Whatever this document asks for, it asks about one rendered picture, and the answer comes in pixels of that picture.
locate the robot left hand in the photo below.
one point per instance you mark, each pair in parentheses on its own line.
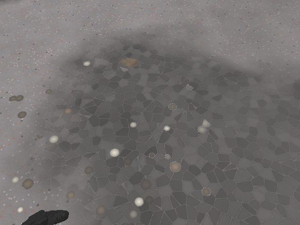
(47,218)

